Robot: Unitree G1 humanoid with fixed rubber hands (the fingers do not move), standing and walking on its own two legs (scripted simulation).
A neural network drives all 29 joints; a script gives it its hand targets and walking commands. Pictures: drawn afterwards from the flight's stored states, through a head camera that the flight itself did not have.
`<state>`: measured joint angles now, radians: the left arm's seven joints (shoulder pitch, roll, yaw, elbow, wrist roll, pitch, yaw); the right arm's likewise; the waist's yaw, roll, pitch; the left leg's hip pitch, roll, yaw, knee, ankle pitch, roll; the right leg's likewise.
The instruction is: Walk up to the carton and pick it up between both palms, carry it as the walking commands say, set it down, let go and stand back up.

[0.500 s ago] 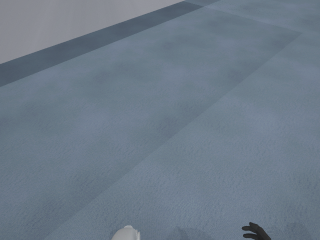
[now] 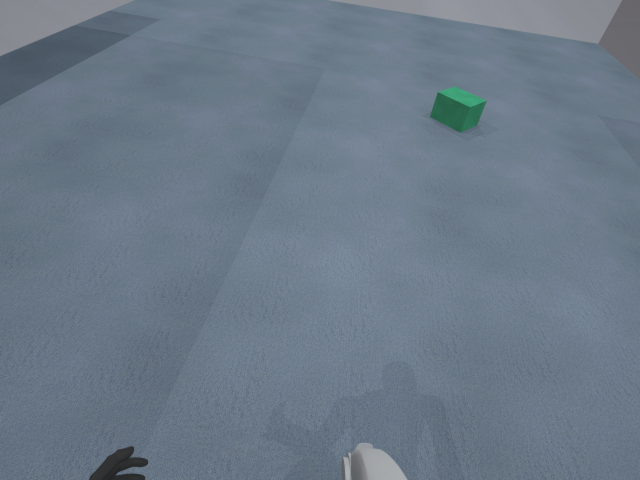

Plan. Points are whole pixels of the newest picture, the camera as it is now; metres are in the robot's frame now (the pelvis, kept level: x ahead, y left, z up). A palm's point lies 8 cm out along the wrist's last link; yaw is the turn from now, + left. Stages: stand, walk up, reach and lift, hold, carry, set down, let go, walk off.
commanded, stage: walk up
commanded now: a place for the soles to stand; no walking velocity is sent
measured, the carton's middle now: (457, 109) +2.68 -1.22 -0.68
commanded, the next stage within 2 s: none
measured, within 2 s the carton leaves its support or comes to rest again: neither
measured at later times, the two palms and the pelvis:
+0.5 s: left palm (187, 309) +0.47 +0.21 -0.14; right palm (457, 314) +0.44 -0.29 -0.10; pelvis +0.36 -0.03 -0.02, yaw -12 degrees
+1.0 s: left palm (282, 146) +0.98 +0.05 -0.08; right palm (440, 283) +0.53 -0.29 -0.11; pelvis +0.71 -0.07 +0.00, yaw -23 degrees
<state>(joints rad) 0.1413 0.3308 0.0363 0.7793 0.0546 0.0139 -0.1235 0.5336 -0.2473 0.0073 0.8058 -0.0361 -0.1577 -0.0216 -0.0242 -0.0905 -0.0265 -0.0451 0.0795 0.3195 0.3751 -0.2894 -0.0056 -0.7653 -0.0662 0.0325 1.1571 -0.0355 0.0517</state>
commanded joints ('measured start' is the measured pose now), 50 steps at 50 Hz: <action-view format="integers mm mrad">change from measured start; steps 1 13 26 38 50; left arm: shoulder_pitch -151 122 89 110 -134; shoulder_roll -32 34 42 9 -90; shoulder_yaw -20 22 25 17 -13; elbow -42 29 -51 -180 -155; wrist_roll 0 22 -26 -25 -12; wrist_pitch -12 -37 -134 -74 -59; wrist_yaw -5 58 86 51 26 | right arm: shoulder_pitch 35 125 -228 -114 1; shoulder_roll -75 -158 -6 -139 -152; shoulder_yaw -7 -26 -17 -69 -60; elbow -42 -28 -244 -118 -11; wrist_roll -4 1 -26 3 7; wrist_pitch -10 122 73 33 36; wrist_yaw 3 -4 80 -16 28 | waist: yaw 8 161 25 -40 -20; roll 195 197 12 145 191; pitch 182 -109 62 105 190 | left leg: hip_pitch -19 -118 -407 -18 -89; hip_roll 193 244 58 384 198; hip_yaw -84 88 -272 -768 -168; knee -266 513 443 -199 -271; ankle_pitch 107 534 114 -520 106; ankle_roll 41 68 9 209 150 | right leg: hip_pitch -85 775 208 -192 227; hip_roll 14 191 -16 -36 5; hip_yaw -77 -89 209 111 -114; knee -151 -505 -902 147 -502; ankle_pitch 110 -253 -451 -340 140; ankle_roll -6 -179 -265 -40 -66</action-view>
